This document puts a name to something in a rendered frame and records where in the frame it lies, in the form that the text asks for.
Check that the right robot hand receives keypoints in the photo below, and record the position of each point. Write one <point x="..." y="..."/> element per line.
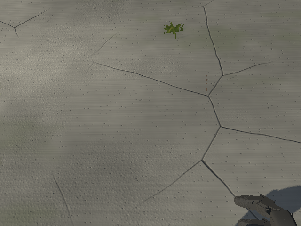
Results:
<point x="267" y="208"/>

